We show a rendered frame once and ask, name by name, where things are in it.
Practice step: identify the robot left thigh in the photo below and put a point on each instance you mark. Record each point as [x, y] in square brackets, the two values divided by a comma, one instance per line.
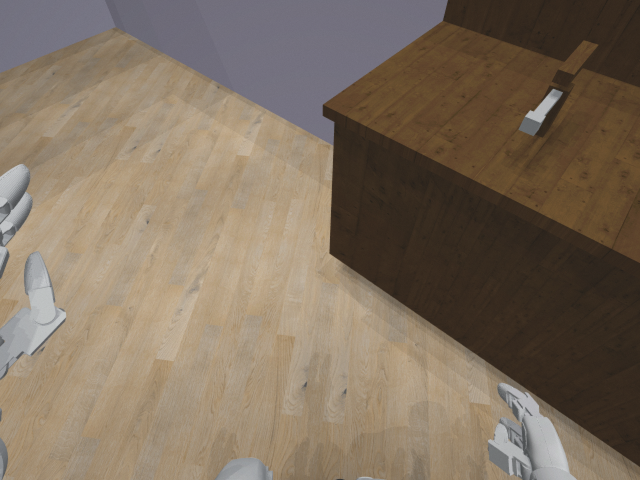
[245, 469]

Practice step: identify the counter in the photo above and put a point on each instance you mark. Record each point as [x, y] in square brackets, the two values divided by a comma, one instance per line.
[524, 249]

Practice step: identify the tap lever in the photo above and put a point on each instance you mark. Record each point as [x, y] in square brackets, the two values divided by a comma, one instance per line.
[533, 120]

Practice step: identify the robot right hand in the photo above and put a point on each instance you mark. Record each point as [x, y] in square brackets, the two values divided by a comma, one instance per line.
[534, 445]

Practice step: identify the robot left hand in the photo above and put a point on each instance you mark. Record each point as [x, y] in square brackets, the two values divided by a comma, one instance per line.
[29, 329]

